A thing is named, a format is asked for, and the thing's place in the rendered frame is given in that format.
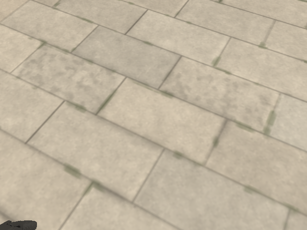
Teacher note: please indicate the robot left hand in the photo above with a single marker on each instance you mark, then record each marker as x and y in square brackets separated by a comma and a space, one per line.
[19, 225]

